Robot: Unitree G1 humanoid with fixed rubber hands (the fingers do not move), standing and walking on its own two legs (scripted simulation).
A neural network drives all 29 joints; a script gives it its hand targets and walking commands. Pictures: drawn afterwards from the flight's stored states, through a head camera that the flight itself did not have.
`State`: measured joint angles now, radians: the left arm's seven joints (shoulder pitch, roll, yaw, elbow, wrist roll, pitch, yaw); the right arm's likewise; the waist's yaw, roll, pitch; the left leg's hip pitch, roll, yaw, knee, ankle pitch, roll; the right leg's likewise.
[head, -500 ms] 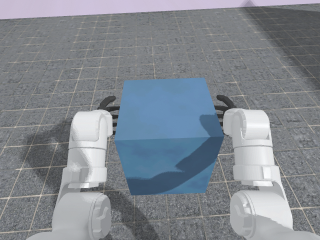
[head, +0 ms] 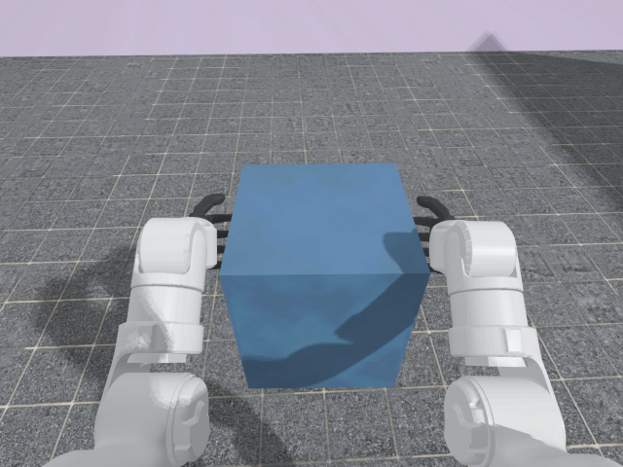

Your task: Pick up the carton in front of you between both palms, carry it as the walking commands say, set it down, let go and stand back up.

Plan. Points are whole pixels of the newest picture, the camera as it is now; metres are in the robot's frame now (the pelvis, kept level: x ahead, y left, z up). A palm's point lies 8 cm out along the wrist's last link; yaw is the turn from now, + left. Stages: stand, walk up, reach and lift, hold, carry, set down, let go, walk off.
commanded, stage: carry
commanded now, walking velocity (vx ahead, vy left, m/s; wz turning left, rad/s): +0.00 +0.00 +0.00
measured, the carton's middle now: (320, 278) +0.36 +0.00 +0.05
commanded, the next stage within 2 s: hold in 1.10 s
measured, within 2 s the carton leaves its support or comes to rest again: neither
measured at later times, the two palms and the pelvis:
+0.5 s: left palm (190, 319) +0.28 +0.16 +0.08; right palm (438, 322) +0.28 -0.14 +0.07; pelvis -0.03 +0.01 +0.00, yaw +0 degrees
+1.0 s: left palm (190, 343) +0.25 +0.16 +0.06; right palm (439, 347) +0.25 -0.14 +0.06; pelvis -0.04 +0.01 +0.00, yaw +0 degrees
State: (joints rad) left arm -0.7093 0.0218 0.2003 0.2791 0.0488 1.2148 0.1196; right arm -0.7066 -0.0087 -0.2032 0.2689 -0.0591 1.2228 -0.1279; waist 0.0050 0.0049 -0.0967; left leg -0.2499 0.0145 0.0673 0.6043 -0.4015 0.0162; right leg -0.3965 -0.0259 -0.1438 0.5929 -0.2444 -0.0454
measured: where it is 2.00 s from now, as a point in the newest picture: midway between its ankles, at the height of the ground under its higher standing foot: outside the picture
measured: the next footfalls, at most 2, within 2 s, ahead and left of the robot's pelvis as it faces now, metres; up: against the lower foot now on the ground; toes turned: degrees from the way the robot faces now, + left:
none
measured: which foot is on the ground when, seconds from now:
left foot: down 0.00-1.00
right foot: down 0.00-1.00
